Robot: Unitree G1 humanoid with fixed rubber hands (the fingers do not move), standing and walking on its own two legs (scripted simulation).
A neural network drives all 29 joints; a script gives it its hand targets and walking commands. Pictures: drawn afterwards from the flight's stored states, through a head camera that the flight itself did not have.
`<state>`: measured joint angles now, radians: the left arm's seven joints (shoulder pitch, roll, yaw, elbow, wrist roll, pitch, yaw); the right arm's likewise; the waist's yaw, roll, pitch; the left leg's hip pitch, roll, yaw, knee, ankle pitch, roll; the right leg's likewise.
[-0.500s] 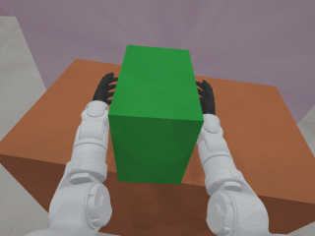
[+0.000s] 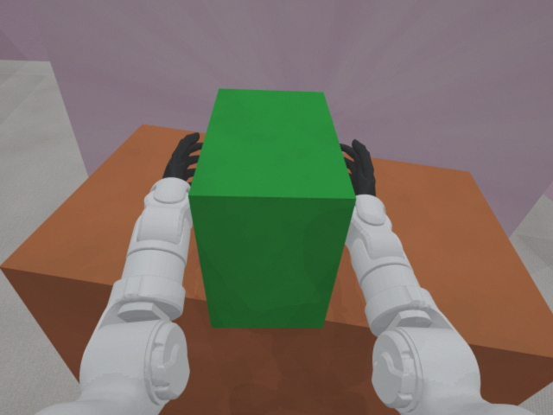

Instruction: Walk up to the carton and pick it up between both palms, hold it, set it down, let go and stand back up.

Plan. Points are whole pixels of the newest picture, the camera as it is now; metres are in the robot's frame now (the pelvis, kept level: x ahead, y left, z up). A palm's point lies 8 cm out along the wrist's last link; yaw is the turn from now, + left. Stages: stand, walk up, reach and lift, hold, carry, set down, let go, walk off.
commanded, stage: reach and lift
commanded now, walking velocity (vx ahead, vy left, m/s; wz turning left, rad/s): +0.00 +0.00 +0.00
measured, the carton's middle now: (269, 205) +0.42 +0.00 +0.12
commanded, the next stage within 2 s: hold in 1.96 s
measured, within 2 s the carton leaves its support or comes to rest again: neither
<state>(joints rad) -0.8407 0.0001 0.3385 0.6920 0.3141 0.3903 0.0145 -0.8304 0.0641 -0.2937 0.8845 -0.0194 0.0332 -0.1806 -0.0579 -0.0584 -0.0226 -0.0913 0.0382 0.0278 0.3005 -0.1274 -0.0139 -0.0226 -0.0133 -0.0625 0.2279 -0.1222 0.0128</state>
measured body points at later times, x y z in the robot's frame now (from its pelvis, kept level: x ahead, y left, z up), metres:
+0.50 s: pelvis -0.01 +0.00 +0.00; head -0.07 +0.02 +0.44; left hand +0.40 +0.13 +0.22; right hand +0.40 -0.14 +0.23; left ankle +0.03 +0.12 -0.75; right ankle +0.01 -0.12 -0.75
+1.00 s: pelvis +0.00 +0.00 +0.00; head -0.08 +0.03 +0.44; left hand +0.39 +0.14 +0.25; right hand +0.39 -0.14 +0.27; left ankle +0.03 +0.12 -0.75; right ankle +0.01 -0.12 -0.75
